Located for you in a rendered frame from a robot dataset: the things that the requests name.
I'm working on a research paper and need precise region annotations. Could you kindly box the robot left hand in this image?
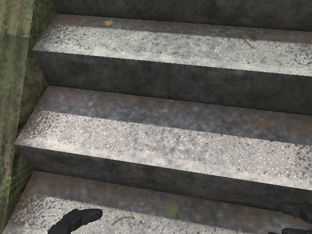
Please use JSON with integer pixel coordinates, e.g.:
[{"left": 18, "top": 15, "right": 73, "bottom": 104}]
[{"left": 48, "top": 209, "right": 102, "bottom": 234}]

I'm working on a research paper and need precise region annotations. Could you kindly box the robot right hand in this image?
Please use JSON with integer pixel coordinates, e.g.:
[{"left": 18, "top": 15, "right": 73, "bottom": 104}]
[{"left": 268, "top": 202, "right": 312, "bottom": 234}]

